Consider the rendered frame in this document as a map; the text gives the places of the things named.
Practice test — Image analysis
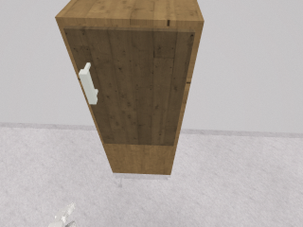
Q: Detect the handle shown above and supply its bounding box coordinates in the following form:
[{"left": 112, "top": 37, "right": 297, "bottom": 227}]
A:
[{"left": 79, "top": 62, "right": 98, "bottom": 105}]

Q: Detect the cupboard door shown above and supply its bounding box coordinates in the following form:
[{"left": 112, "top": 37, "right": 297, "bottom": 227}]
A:
[{"left": 63, "top": 26, "right": 196, "bottom": 147}]

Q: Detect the left robot hand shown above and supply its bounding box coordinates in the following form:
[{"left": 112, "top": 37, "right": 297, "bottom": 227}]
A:
[{"left": 48, "top": 202, "right": 78, "bottom": 227}]

